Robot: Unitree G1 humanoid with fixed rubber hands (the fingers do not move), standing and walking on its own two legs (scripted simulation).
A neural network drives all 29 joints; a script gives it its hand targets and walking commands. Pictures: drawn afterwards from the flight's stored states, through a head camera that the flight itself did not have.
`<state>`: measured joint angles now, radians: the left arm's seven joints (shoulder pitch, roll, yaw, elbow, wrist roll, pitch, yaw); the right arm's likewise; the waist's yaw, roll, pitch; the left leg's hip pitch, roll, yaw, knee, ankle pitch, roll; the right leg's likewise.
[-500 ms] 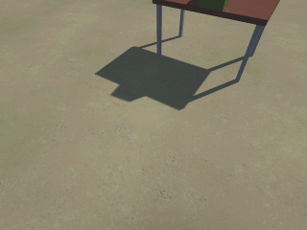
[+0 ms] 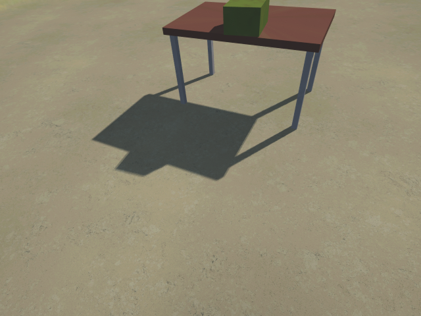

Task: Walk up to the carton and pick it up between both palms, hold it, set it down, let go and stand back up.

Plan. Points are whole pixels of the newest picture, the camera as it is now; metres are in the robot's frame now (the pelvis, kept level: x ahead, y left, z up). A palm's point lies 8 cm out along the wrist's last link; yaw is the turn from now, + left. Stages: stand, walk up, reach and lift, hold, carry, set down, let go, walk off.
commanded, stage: walk up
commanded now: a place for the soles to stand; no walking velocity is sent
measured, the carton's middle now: (246, 14) +1.85 -0.08 -0.03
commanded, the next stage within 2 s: none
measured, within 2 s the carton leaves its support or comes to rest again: neither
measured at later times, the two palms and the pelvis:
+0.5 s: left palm (119, 229) +0.36 +0.30 -0.11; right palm (315, 240) +0.34 -0.20 -0.11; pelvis +0.31 +0.04 +0.01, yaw -5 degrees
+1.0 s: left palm (194, 135) +0.74 +0.14 -0.11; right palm (326, 182) +0.54 -0.28 -0.13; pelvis +0.61 -0.05 +0.00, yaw -9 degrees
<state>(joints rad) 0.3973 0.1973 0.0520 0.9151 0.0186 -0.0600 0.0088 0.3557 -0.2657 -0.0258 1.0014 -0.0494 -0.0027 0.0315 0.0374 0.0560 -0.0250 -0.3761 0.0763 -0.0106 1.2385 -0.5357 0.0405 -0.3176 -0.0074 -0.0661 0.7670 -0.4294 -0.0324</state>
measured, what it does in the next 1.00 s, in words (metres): walks ahead: left foot, then right foot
